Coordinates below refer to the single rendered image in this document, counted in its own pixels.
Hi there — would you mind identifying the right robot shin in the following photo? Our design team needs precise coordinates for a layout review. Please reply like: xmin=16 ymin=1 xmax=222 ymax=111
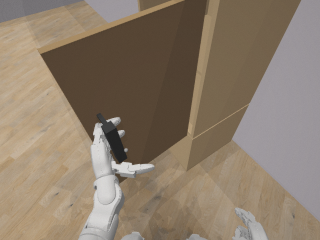
xmin=190 ymin=234 xmax=200 ymax=238

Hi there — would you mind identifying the robot left hand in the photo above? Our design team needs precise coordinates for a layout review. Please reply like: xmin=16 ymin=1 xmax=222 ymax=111
xmin=90 ymin=117 xmax=155 ymax=180

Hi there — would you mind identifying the cupboard door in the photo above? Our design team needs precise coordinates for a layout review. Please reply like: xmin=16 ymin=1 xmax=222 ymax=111
xmin=37 ymin=0 xmax=207 ymax=183

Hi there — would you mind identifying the handle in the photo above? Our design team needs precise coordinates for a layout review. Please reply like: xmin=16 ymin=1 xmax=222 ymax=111
xmin=97 ymin=113 xmax=127 ymax=163

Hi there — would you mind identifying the left robot forearm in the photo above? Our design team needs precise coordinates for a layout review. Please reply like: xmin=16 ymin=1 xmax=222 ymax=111
xmin=78 ymin=174 xmax=125 ymax=240

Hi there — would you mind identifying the robot right hand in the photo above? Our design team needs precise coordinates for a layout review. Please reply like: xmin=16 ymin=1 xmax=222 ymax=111
xmin=232 ymin=207 xmax=269 ymax=240

